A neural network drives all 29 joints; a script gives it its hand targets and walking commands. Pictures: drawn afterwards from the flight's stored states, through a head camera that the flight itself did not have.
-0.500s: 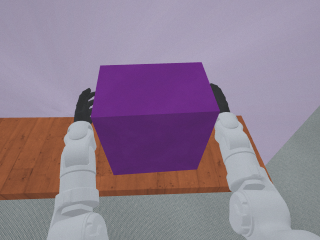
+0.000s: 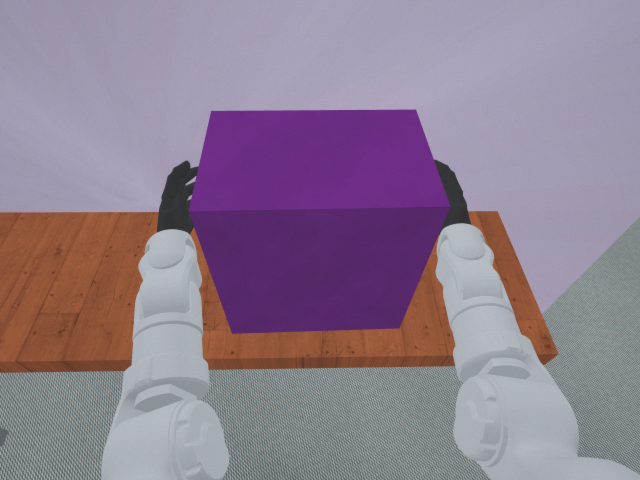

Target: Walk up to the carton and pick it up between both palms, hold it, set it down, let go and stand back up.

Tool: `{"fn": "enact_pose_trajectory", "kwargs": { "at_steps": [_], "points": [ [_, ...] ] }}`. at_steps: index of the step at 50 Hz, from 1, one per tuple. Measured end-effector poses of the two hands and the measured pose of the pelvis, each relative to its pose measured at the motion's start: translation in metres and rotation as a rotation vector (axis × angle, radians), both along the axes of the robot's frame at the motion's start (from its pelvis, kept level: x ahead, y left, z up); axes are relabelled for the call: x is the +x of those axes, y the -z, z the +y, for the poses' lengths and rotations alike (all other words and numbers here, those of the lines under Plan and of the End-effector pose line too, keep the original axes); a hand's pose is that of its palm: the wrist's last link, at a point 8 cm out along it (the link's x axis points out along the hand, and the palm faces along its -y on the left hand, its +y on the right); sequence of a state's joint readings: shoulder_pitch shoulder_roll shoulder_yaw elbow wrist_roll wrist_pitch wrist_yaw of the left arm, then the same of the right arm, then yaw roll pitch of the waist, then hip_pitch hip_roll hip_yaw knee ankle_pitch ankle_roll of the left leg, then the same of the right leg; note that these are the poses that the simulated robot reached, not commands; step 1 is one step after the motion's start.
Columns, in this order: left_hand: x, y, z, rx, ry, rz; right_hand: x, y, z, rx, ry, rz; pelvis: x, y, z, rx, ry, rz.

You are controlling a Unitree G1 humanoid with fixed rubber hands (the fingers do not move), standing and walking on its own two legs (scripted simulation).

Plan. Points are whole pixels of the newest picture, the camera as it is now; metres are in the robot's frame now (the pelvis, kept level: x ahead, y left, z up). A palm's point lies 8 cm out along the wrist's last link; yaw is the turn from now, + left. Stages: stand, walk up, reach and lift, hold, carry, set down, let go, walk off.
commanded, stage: set down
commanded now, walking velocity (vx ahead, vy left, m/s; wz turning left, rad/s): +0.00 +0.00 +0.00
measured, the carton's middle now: (315, 231) +0.43 +0.03 +0.05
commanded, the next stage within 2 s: none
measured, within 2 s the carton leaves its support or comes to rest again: neither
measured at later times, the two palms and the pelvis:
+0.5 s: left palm (179, 231) +0.39 +0.20 +0.09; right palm (447, 227) +0.42 -0.15 +0.08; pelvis +0.01 -0.02 +0.00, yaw +2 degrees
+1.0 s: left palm (168, 247) +0.38 +0.22 +0.07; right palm (456, 237) +0.42 -0.17 +0.06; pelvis +0.00 +0.00 -0.01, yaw -2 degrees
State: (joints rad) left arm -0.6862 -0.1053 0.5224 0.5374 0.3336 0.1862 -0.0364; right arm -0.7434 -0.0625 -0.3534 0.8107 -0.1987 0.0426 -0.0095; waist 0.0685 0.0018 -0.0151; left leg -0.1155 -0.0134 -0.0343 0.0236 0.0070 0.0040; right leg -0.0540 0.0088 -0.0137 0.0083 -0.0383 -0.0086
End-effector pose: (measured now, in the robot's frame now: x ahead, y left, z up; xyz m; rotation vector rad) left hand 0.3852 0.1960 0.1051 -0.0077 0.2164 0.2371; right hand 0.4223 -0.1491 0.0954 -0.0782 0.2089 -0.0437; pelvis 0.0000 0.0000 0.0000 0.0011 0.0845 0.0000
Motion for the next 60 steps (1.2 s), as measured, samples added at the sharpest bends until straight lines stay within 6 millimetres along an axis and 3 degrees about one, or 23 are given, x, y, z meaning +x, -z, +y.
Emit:
{"fn": "enact_pose_trajectory", "kwargs": {
  "at_steps": [14,32,40,43,52,60],
  "points": [
    [0.001,0.006,0.000,0.013,-0.004,-0.034,-0.001,0.006,-0.001,0.011,-0.011,-0.048,0.009,0.002,-0.020,0.000,-0.034,-0.015],
    [0.005,0.018,0.002,0.005,0.000,-0.016,0.001,0.012,0.001,-0.004,-0.003,-0.076,0.009,0.002,-0.017,0.001,-0.020,-0.014],
    [0.003,0.053,0.008,-0.018,0.004,0.095,0.004,0.027,0.000,-0.036,-0.034,0.049,0.008,0.004,-0.012,0.004,0.024,0.097],
    [0.000,0.057,0.010,-0.029,-0.005,0.129,0.004,0.032,-0.003,-0.013,-0.006,0.092,0.007,0.005,-0.009,0.004,0.023,0.138],
    [-0.003,0.029,0.027,-0.002,0.002,0.087,-0.001,0.030,-0.024,0.031,0.008,0.110,-0.001,0.008,0.003,0.003,0.039,0.180],
    [-0.015,-0.003,0.046,-0.012,-0.004,0.051,-0.012,-0.001,-0.049,0.035,-0.012,0.100,-0.012,0.008,0.003,0.000,0.049,0.156]
  ]
}}
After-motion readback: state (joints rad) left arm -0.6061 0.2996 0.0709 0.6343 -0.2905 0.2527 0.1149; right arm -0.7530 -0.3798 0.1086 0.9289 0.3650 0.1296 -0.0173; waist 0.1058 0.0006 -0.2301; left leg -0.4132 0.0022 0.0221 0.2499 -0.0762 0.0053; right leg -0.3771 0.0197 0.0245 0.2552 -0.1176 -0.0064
